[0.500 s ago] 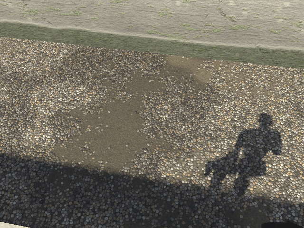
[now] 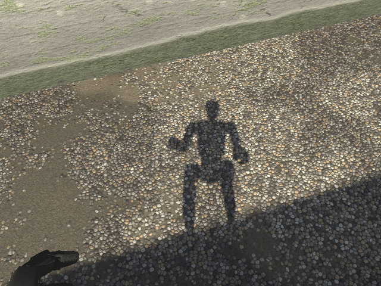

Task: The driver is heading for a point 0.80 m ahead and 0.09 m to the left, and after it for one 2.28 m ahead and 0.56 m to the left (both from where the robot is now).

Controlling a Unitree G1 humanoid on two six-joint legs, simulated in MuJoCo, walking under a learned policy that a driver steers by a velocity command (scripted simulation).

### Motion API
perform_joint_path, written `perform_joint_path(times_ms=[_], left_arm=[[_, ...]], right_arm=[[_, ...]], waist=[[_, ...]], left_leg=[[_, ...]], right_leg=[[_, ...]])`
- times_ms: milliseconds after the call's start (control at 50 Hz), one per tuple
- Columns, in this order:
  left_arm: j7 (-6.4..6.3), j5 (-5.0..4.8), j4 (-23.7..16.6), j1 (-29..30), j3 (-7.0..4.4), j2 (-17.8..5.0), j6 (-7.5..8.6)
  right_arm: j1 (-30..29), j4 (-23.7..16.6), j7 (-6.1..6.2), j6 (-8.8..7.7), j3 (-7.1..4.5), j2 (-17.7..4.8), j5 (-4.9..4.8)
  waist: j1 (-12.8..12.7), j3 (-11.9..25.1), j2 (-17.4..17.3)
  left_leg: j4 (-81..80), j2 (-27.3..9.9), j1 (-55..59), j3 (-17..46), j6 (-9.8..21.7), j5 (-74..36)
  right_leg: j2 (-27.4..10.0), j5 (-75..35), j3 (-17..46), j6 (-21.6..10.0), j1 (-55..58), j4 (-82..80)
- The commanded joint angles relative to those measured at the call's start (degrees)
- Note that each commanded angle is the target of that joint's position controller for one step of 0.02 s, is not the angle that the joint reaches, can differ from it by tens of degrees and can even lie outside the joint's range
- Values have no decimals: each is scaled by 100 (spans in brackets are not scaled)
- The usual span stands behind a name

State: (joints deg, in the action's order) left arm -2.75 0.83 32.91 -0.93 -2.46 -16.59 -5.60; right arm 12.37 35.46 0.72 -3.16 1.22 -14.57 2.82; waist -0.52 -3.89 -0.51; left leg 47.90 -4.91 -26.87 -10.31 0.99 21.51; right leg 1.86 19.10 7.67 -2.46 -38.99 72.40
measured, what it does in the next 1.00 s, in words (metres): walks backwards, turning left: right foot, then left foot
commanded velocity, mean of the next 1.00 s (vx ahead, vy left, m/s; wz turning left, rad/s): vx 1.00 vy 0.00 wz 0.31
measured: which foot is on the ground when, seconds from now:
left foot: down 0.00-0.10, up 0.12-0.28, down 0.30-0.52, up 0.54-0.82, down 0.84-1.00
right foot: up 0.00-0.06, down 0.08-0.86, up 0.88-1.00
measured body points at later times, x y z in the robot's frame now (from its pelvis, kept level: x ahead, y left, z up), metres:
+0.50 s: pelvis -0.05 -0.07 +0.01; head -0.06 -0.06 +0.46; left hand +0.24 +0.10 +0.00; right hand +0.10 -0.32 -0.06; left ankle -0.03 +0.06 -0.70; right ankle +0.01 -0.18 -0.70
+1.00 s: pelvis -0.11 -0.08 +0.01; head -0.09 -0.04 +0.46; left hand +0.01 +0.24 -0.06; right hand +0.13 -0.23 -0.07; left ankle -0.12 +0.02 -0.70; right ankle +0.03 -0.17 -0.64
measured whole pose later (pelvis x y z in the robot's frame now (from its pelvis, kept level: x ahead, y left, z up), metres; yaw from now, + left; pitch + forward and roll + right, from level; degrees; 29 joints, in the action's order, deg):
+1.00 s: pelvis -0.11 -0.08 +0.01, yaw +24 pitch +1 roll -2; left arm -1.7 1.4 30.6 -2.5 -1.9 -15.9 -1.6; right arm 9.1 33.2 0.4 5.0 0.0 -12.0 0.2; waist 1.4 -3.1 2.0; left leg 44.3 3.9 -25.1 4.5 2.9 20.3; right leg -1.2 19.2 -0.1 6.4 -39.7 61.7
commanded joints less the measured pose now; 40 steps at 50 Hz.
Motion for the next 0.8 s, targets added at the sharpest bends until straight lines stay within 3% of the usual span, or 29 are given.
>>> perform_joint_path(times_ms=[20,40,60,80,100,120,140,180,200,240,280,300,320,340,360,380,400,440,480,500,520,540,560,580,620,640,720,760,800], left_arm=[[110,6,-499,131,151,44,-9],[130,-12,-423,39,99,-82,-18],[160,-64,-432,15,71,-88,-33],[188,-59,-302,-206,79,-19,-56],[210,-128,-134,-476,49,-178,-74],[166,-311,-33,-678,6,-443,-90],[151,-363,-105,-467,-50,-730,-82],[64,-117,-478,439,6,-648,-89],[40,-54,-577,861,27,-557,-61],[54,-56,-757,1233,130,-174,97],[23,-99,-606,1022,83,-197,152],[40,-169,-493,882,28,-248,154],[95,-122,-535,760,124,233,139],[165,-151,-985,1033,165,51,249],[250,-135,-1150,1428,114,-118,397],[314,-183,-1159,1455,119,-81,469],[350,-226,-1124,1240,148,-2,498],[367,-105,-996,697,248,262,531],[330,22,-895,496,295,407,573],[264,62,-844,325,301,457,580],[201,96,-803,339,195,214,596],[175,105,-781,100,93,-139,597],[131,149,-726,-51,20,-389,598],[89,188,-687,-184,22,-379,649],[6,214,-616,-189,78,-216,762],[-25,168,-545,-162,61,-190,788],[-13,119,-404,-189,31,-208,832],[32,47,-306,-298,-60,-387,806],[80,-102,-215,-406,-180,-654,759]], right_arm=[[-142,-359,-7,-33,-229,-867,34],[-30,-309,-39,10,-283,-985,-20],[-223,-335,-62,22,-303,-997,-70],[-374,-389,-64,108,-281,-835,-112],[-157,-452,-51,245,-243,-648,-39],[-432,-757,-56,367,-142,-351,28],[-918,-1086,-36,403,-93,-142,-45],[-1085,-1118,31,321,-92,-122,-292],[-849,-1035,44,300,-97,-130,-326],[-481,-819,25,290,-166,-143,-286],[-245,-616,-42,284,-145,-79,-295],[369,-338,-142,297,-175,-4,-343],[439,-225,-156,353,-153,5,-257],[-313,-626,-196,436,-305,-561,-346],[-642,-844,-149,512,-380,-725,-309],[-1047,-983,-107,522,-336,-649,-299],[-1390,-1057,-107,491,-272,-540,-339],[-1786,-1116,-110,383,-254,-444,-458],[-1577,-1067,-157,387,-226,-303,-484],[-1328,-1030,-187,393,-258,-204,-471],[-1124,-1059,-187,430,-244,36,-521],[-1305,-1148,-186,457,-244,88,-515],[-1495,-1241,-183,491,-329,-63,-462],[-1725,-1335,-185,524,-415,-216,-414],[-1693,-1323,-171,584,-399,-93,-337],[-1379,-1270,-174,608,-398,-27,-342],[-1490,-1238,-254,811,-373,-38,-358],[-1557,-1233,-291,849,-312,-19,-428],[-1356,-1098,-289,841,-330,-151,-427]], waist=[[-79,1113,-676],[14,1237,-717],[-112,1374,-741],[-258,1552,-386],[-226,1651,408],[-441,1623,1537],[-584,1521,2283],[-327,1645,1667],[-52,1638,1389],[178,1645,761],[135,1552,564],[311,1611,492],[242,1078,-626],[250,283,-1738],[379,123,-1297],[209,84,-848],[-17,140,-646],[-298,486,-621],[-263,730,-465],[-177,859,-125],[-106,1086,688],[-349,1100,1458],[-409,936,1661],[-405,864,1284],[-129,875,803],[30,1103,766],[90,1069,859],[36,1026,940],[28,941,953]], left_leg=[[-1224,-1500,483,563,225,-4795],[-1328,-1503,499,522,223,-3968],[-1178,-1377,500,342,68,-2970],[-637,-1047,312,58,-112,-2105],[272,-414,144,-345,-306,-1281],[950,219,-610,-470,-529,563],[1818,470,-1213,-66,-632,1659],[2686,502,-1074,789,-728,956],[2760,488,-782,901,-694,652],[1866,293,130,1054,-466,714],[211,323,1372,793,-104,457],[-444,552,2257,532,93,-163],[-827,245,2396,1543,428,-88],[-2011,-591,1672,3652,968,134],[-2781,-1056,991,4731,1204,1066],[-2957,-1017,383,4639,1138,1432],[-2942,-819,-143,4186,967,1289],[-2684,-217,-648,3030,645,485],[-2175,203,-171,2588,520,-202],[-1682,379,-21,2346,445,-340],[-1235,661,-300,1950,247,-117],[-348,899,-553,1498,103,52],[463,862,-919,1302,28,159],[1208,691,-1250,1473,-38,268],[1988,592,-1320,1669,-152,113],[2051,532,-1264,1593,-119,152],[1683,385,-551,1255,-184,-63],[742,381,326,862,-120,118],[65,393,965,516,46,244]], right_leg=[[-453,-305,-726,-170,964,-1486],[-431,-187,-954,-251,1226,-1584],[-389,-384,-1052,-334,1535,-2012],[-332,-1127,-1099,-459,2044,-2213],[-185,-2427,-1003,-576,2285,-2227],[-250,-3141,-47,-856,2350,-2603],[-809,-2130,1313,-1155,2055,-3499],[-1235,-563,1820,-1199,1420,-4401],[-1297,-397,1696,-1148,1065,-4452],[-1383,-294,1535,-991,796,-4467],[-1300,-147,1038,-616,616,-4578],[-1025,485,596,-397,349,-4205],[-336,354,-270,-20,-395,-2467],[-45,357,-985,364,-1291,-2150],[-238,234,-588,426,-1092,-1799],[-348,-112,-446,494,-473,-1760],[-393,-317,-484,542,321,-1880],[-297,-718,-858,569,1962,-2573],[-177,-733,-1065,570,2484,-3241],[-323,-946,-975,526,2732,-3478],[-675,-695,-560,451,3122,-3872],[-1246,344,285,274,2934,-4707],[-1769,1038,965,36,2784,-5277],[-2077,1098,1328,-155,2664,-5370],[-2210,815,1102,-257,2332,-5252],[-2194,983,954,-148,2497,-5236],[-2051,572,-263,117,1945,-5210],[-1926,408,-937,244,1627,-5288],[-1926,562,-1263,215,1560,-5417]])
Velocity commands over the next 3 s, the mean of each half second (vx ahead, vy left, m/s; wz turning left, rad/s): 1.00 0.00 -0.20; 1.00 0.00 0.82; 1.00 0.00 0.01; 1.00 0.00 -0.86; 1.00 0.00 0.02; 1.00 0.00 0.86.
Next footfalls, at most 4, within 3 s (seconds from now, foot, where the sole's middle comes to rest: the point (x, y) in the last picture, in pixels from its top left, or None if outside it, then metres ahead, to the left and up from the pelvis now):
0.08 right None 0.05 -0.18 -0.74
0.30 left None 0.01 0.05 -0.74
0.84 left None -0.05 0.08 -0.74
1.18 right None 0.03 -0.12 -0.74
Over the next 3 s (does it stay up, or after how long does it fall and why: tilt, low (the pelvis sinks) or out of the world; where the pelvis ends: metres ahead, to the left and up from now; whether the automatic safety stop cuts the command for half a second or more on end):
stays up -0.08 -0.14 0.01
